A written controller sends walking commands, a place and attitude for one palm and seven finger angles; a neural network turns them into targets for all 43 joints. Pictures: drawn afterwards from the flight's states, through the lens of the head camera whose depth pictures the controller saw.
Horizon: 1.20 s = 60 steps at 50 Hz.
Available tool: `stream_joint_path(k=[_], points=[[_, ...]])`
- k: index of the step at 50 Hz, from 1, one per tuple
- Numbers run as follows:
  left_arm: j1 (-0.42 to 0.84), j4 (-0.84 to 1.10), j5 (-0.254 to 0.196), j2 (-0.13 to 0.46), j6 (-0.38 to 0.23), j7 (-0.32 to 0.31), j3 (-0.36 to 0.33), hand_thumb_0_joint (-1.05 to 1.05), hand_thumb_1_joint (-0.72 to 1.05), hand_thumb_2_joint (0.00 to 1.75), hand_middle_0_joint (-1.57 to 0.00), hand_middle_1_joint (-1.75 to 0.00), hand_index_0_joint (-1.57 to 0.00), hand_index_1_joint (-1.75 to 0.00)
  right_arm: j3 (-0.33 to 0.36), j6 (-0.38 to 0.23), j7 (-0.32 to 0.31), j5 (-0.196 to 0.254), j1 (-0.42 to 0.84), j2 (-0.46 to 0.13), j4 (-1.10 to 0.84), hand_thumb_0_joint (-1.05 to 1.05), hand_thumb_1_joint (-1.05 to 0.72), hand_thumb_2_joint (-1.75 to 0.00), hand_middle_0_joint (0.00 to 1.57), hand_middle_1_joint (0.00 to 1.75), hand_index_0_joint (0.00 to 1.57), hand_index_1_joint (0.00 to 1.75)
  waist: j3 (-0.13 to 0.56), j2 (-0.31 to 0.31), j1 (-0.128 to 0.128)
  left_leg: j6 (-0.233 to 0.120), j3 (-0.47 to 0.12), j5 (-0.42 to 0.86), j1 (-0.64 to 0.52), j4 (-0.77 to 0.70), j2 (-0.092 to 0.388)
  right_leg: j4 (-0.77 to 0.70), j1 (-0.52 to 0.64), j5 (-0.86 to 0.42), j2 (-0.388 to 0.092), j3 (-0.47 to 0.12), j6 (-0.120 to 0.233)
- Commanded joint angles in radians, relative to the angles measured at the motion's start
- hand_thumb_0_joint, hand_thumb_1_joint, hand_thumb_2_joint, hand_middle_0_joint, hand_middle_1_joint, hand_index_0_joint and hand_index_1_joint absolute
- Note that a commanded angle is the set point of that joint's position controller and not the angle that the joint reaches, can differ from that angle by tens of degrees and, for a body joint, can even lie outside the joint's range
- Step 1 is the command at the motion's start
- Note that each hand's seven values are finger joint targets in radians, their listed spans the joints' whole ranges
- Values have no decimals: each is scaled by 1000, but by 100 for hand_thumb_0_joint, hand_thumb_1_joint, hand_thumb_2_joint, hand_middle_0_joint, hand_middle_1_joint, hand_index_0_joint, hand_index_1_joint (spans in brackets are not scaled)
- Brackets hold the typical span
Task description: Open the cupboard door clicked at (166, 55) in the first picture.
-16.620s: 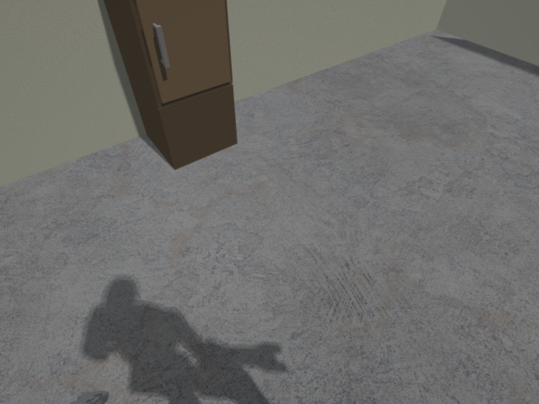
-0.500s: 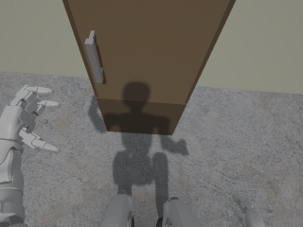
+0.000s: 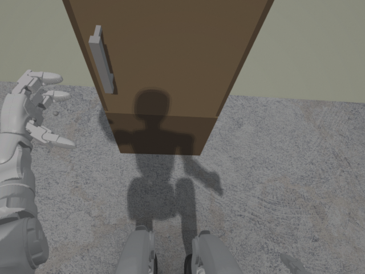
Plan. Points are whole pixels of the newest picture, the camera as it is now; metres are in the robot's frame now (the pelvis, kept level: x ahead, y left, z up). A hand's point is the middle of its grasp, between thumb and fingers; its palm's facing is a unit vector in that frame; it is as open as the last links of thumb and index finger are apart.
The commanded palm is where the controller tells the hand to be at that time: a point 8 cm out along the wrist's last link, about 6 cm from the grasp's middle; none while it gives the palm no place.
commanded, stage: move the hooked fingers beside the handle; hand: left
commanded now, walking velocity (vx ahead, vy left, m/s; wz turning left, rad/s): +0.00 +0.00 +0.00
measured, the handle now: (104, 62) +0.58 +0.19 +0.04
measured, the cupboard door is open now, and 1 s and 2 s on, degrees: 0 0 0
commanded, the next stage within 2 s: slide the fingers in behind the handle in 1.42 s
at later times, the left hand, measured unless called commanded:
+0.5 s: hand (75, 81) +0.52 +0.24 +0.04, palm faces +0.01 -1.00 -0.02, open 14.0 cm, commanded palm +0.51 +0.28 +0.03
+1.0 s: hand (75, 76) +0.54 +0.25 +0.03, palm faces +0.03 -1.00 -0.03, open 14.0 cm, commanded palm +0.52 +0.27 +0.03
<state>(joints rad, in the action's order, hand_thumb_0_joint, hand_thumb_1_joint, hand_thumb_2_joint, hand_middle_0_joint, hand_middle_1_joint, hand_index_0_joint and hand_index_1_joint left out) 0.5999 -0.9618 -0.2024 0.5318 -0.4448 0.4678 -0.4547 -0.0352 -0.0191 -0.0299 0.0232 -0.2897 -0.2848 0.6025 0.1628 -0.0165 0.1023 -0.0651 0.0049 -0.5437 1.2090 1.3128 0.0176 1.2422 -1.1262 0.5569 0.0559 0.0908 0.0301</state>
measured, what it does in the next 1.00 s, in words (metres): stands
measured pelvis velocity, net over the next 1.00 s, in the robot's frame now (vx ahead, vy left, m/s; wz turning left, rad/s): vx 0.00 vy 0.00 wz -0.03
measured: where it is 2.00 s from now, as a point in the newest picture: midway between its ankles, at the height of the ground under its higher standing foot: outside the picture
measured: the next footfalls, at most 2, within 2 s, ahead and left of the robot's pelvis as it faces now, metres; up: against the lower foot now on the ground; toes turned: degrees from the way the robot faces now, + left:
none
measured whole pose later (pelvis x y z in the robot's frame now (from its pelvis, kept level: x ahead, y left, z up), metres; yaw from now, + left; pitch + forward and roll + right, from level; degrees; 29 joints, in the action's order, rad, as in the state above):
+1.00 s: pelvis +0.00 +0.00 -0.02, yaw -2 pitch +31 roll -7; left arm 0.96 -1.17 -0.08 0.71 -0.38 0.39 -0.51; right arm -0.08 0.09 0.00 -0.01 -0.35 -0.28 0.60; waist 0.13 -0.04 0.21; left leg -0.06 -0.02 -0.56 1.37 1.38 0.04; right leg 1.28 -1.28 0.56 0.08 0.11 0.03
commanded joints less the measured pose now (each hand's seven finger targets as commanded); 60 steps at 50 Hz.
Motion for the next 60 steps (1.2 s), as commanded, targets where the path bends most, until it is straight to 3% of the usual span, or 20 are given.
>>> stream_joint_path(k=[1, 2, 7, 9, 13, 15, 16, 18, 25, 27, 29, 31, 32, 37, 41, 44, 48, 50, 53, 60], points=[[387, 131, -1, 307, -69, -4, -46, 0, -50, 30, -30, -120, -30, -120, 69, -1, -12, -7, -127, -201, -63, 0, -90, -90, 20, 30, 20, 30, 448, -155, 3, 41, -120, 382, -478, -153, 23, -128, 39, -226, -4, -50, 9], [425, 137, 3, 277, -71, -6, -13, 0, -50, 30, -30, -120, -30, -120, 69, 4, -11, -8, -126, -201, -59, 0, -90, -90, 20, 30, 20, 30, 450, -167, 23, 42, -130, 385, -504, -153, 26, -128, 5, -221, -4, -46, 8], [477, 104, 16, 287, -71, -26, -13, 0, -50, 30, -30, -120, -30, -120, 68, 26, -5, -14, -150, -205, -46, 0, -90, -90, 20, 30, 20, 30, 489, -192, 27, 52, -155, 422, -551, -150, 32, -117, -31, -222, -3, -37, 10], [531, 73, 21, 313, -66, -42, -29, 0, -50, 30, -30, -120, -30, -120, 63, 34, -7, -17, -160, -208, -40, 0, -90, -90, 20, 30, 20, 30, 458, -147, 46, 41, -152, 381, -496, -142, 30, -118, -25, -212, -2, -38, 7], [598, 39, 45, 345, -59, -67, -30, 0, -50, 30, -30, -120, -30, -120, 55, 46, -8, -21, -171, -212, -40, 0, -90, -90, 20, 30, 20, 30, 464, -154, 64, 35, -145, 348, -458, -129, 28, -118, -26, -201, -2, -44, 3], [641, 49, 58, 391, -71, -77, -53, 0, -50, 30, -30, -120, -30, -120, 52, 51, -9, -27, -183, -216, -37, 0, -90, -90, 20, 30, 20, 30, 507, -192, 62, 39, -151, 393, -482, -118, 31, -102, -32, -220, 0, -44, 6], [643, 44, 64, 374, -71, -77, -38, 0, -50, 30, -30, -120, -30, -120, 52, 56, -5, -28, -186, -213, -37, 0, -90, -90, 20, 30, 20, 30, 517, -219, 64, 43, -153, 412, -502, -116, 31, -102, -46, -225, -1, -43, 7], [658, 1, 69, 383, -59, -80, -39, 0, -50, 30, -30, -120, -30, -120, 48, 63, -3, -30, -196, -215, -32, 0, -90, -90, 20, 30, 20, 30, 492, -190, 81, 37, -148, 408, -467, -104, 33, -105, -39, -233, 2, -43, 5], [752, -51, 97, 430, -27, -85, -39, 0, -50, 30, -30, -120, -30, -120, 34, 85, 1, -37, -228, -220, -35, 0, -90, -90, 20, 30, 20, 30, 496, -217, 107, 30, -146, 426, -422, -73, 36, -87, -57, -251, 6, -42, 2], [761, -32, 104, 484, -27, -88, -74, 0, -50, 30, -30, -120, -30, -120, 35, 89, 1, -41, -240, -224, -36, 0, -90, -90, 20, 30, 20, 30, 545, -232, 98, 30, -145, 460, -433, -61, 37, -80, -35, -276, 6, -45, 4], [794, -11, 107, 452, -29, -88, -54, 0, -50, 30, -30, -120, -30, -120, 37, 91, 7, -44, -252, -218, -32, 0, -90, -90, 20, 30, 20, 30, 576, -251, 111, 32, -156, 512, -472, -52, 41, -72, -57, -300, 7, -42, 5], [818, -46, 112, 456, -14, -90, -46, 0, -50, 30, -30, -120, -30, -120, 34, 98, 9, -44, -258, -221, -24, 0, -90, -90, 20, 30, 20, 30, 543, -257, 127, 32, -157, 498, -460, -49, 45, -78, -80, -289, 9, -37, 2], [792, -58, 118, 488, -8, -92, -72, 0, -50, 30, -30, -120, -30, -120, 31, 102, 9, -46, -265, -224, -28, 0, -90, -90, 20, 30, 20, 30, 544, -247, 109, 31, -154, 482, -439, -50, 42, -76, -59, -282, 10, -38, 3], [772, -24, 117, 478, 6, -92, -65, 0, -50, 30, -30, -120, -30, -120, 29, 111, 14, -46, -268, -220, -43, 0, -90, -90, 20, 30, 20, 30, 570, -249, 107, 26, -147, 498, -432, -50, 41, -77, -31, -311, 10, -41, 1], [736, 26, 108, 522, -5, -88, -110, 0, -50, 30, -30, -120, -30, -120, 34, 112, 16, -42, -268, -218, -43, 0, -90, -90, 20, 30, 20, 30, 604, -256, 88, 27, -139, 527, -446, -55, 42, -79, 13, -345, 10, -46, 1], [748, 27, 102, 480, -4, -82, -82, 0, -50, 30, -30, -120, -30, -120, 34, 110, 18, -39, -268, -212, -35, 0, -90, -90, 20, 30, 20, 30, 577, -239, 105, 21, -139, 508, -443, -55, 42, -88, 1, -338, 12, -49, 0], [758, 21, 102, 481, -2, -83, -73, 0, -50, 30, -30, -120, -30, -120, 33, 109, 15, -38, -263, -215, -29, 0, -90, -90, 20, 30, 20, 30, 555, -240, 109, 23, -141, 481, -439, -64, 41, -98, -5, -310, 13, -46, 0], [762, 17, 98, 461, -10, -79, -63, 0, -50, 30, -30, -120, -30, -120, 35, 106, 16, -39, -263, -214, -21, 0, -90, -90, 20, 30, 20, 30, 556, -270, 109, 28, -146, 508, -477, -61, 43, -96, -36, -314, 11, -42, 3], [755, -37, 96, 460, 3, -74, -53, 0, -50, 30, -30, -120, -30, -120, 30, 106, 12, -37, -257, -215, -25, 0, -90, -90, 20, 30, 20, 30, 504, -219, 126, 19, -134, 453, -403, -56, 39, -103, -22, -297, 13, -45, -2], [743, 3, 86, 417, -10, -72, -35, 0, -50, 30, -30, -120, -30, -120, 37, 109, 17, -40, -252, -217, -31, 0, -90, -90, 20, 30, 20, 30, 552, -281, 108, 35, -159, 534, -511, -64, 44, -91, -72, -306, 11, -31, 6]])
